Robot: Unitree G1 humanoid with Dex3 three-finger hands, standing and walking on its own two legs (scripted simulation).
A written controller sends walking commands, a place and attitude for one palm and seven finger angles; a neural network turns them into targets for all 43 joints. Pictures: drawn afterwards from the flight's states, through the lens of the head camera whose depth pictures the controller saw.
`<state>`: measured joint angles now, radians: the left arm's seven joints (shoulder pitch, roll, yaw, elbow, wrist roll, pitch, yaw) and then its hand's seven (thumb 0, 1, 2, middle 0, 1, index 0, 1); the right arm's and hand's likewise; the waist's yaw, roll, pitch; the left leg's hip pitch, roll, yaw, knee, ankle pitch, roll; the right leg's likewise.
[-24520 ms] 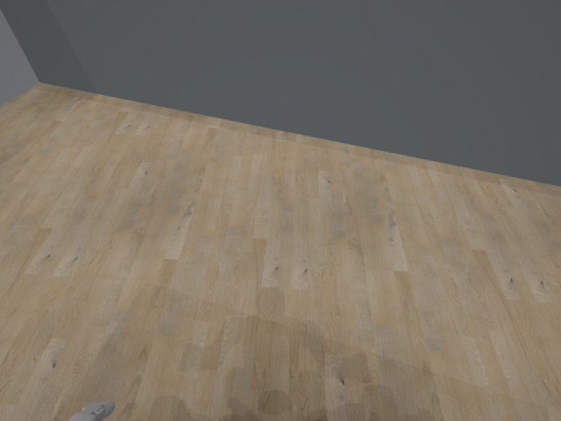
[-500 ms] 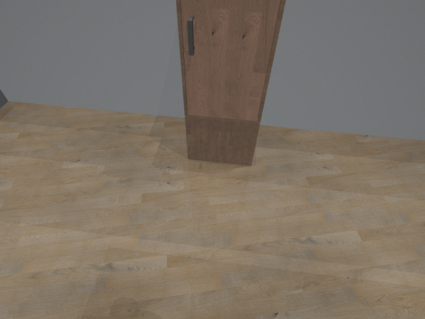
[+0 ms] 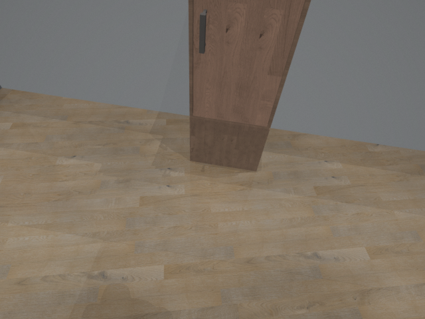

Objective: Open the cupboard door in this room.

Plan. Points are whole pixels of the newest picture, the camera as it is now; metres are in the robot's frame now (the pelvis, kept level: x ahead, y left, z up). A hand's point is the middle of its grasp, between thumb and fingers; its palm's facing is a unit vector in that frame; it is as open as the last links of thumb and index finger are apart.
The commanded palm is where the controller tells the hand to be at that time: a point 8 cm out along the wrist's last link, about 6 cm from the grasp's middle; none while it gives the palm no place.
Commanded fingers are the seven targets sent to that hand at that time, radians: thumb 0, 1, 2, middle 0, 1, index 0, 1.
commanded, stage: walk to a spot facing it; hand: left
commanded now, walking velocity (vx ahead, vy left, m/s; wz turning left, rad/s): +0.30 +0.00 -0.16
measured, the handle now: (203, 31) +1.01 +0.10 +0.06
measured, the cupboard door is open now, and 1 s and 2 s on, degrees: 0 0 0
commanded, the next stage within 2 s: take the last steps up to it in 0.08 s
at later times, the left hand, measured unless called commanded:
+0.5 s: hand (167, 250) +0.29 +0.12 -0.16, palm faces -0.02 -0.98 -0.22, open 7.3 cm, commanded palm none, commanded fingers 0.00 0.90 0.90 -0.20 -0.30 -0.20 -0.30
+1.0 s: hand (159, 243) +0.31 +0.15 -0.16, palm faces +0.06 -0.99 -0.13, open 7.4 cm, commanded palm none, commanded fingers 0.00 0.90 0.90 -0.20 -0.30 -0.20 -0.30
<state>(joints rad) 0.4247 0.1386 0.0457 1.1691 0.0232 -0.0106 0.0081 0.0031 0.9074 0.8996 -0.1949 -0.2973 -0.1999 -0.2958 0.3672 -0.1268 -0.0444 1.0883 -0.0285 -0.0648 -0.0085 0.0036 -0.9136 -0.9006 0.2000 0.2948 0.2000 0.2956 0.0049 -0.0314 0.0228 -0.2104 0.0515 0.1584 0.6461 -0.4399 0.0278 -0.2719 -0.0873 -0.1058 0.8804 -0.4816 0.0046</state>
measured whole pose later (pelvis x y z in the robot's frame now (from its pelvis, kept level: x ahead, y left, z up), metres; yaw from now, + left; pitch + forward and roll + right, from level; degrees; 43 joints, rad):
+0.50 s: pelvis +0.22 -0.06 +0.00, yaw -3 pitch -1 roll +0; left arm 0.16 0.17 0.05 1.04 0.01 -0.06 0.01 0.00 0.93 0.90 -0.20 -0.30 -0.20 -0.30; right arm 0.25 -0.16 -0.06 1.08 -0.02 -0.02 -0.01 0.00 -0.91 -0.90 0.20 0.29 0.20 0.30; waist -0.02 0.02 0.12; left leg -0.43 0.11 0.01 1.27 -0.31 0.00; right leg -0.33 0.05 -0.16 0.55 -0.21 -0.12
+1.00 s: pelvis +0.41 +0.00 +0.00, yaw -3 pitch +0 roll +0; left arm 0.43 0.12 0.02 1.18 0.01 -0.05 0.01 0.00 0.91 0.90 -0.20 -0.30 -0.20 -0.30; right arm 0.10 -0.12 -0.03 1.03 -0.03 -0.06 0.01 0.00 -0.91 -0.90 0.20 0.29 0.20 0.30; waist 0.06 -0.03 0.08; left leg -0.35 0.04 0.14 0.59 -0.22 0.04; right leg -0.14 -0.04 -0.09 0.73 -0.48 -0.02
